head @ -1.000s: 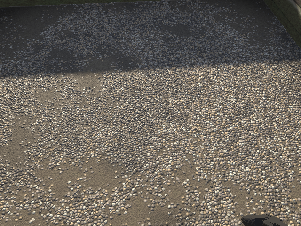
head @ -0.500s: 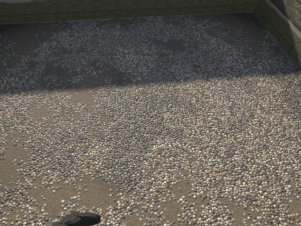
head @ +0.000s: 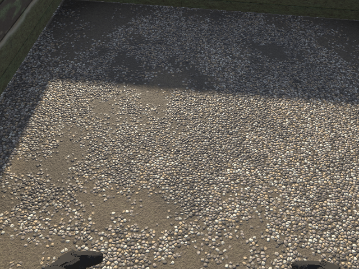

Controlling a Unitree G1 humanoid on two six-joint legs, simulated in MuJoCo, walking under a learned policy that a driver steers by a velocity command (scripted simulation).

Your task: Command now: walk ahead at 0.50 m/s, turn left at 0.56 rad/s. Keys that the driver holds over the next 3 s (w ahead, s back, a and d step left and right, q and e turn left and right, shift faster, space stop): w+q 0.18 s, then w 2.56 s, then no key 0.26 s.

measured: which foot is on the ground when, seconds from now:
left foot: down 0.00-1.00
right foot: down 0.00-1.00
